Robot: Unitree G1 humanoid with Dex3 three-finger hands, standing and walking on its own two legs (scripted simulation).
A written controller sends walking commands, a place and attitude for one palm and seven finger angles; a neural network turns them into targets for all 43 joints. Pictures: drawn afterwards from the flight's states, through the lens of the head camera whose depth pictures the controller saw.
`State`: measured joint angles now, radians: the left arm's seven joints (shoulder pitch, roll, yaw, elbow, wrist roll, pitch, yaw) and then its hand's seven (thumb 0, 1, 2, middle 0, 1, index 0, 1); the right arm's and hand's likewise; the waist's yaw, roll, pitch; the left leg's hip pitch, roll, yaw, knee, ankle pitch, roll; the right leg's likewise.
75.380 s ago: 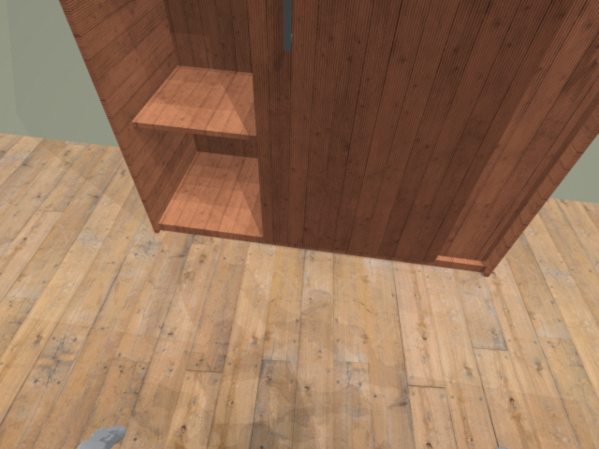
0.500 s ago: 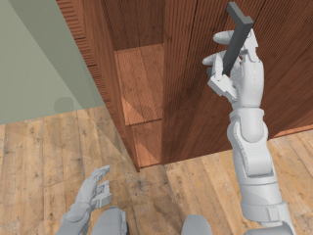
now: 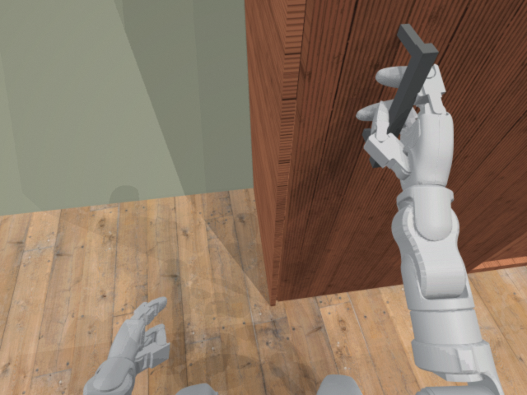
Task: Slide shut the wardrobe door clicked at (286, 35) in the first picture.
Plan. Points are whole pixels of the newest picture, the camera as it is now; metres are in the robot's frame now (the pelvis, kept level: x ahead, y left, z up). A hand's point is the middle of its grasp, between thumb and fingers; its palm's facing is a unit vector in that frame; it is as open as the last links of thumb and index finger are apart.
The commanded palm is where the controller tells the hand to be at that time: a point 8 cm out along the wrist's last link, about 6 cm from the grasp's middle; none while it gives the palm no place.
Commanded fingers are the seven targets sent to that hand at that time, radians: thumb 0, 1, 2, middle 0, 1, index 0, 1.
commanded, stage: step sideways, sliding the door along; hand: right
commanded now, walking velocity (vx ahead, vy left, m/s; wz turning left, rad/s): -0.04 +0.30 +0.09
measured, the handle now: (390, 105) +0.41 -0.19 +0.20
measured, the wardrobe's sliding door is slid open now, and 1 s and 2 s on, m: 0.00 0.00 0.00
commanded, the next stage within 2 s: stop walking and hold the door there in 1.56 s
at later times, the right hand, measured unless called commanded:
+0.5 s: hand (362, 135) +0.37 -0.14 +0.20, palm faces +0.39 +0.92 -0.01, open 6.1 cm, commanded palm +0.33 -0.10 +0.20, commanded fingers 0.00 -0.90 -0.90 0.45 1.40 0.45 1.40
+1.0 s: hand (362, 135) +0.37 -0.14 +0.20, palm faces +0.38 +0.93 +0.00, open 6.2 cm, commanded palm +0.33 -0.07 +0.20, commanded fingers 0.00 -0.90 -0.90 0.45 1.40 0.45 1.40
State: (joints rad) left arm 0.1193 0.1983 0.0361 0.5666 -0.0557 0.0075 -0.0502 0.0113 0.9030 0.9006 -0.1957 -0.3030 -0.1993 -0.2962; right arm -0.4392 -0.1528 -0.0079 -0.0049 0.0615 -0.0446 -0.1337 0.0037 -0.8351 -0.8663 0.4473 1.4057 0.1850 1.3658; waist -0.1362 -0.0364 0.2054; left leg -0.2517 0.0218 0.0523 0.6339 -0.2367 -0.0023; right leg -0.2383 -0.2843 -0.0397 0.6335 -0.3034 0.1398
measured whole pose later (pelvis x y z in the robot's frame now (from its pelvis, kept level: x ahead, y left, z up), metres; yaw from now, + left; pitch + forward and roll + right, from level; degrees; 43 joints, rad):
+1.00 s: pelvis +0.02 +0.05 +0.02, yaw +1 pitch -2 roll +0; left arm 0.09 0.18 -0.01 0.59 -0.03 -0.10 -0.01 0.01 0.90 0.90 -0.20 -0.30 -0.20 -0.30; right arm -0.31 -0.11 -0.07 -0.07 0.05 0.00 -0.25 0.00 -0.84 -0.87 0.34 1.41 0.11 1.35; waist -0.17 -0.03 0.15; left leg -0.25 0.06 0.01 0.60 -0.23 -0.01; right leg -0.15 -0.06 -0.03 0.50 -0.31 0.03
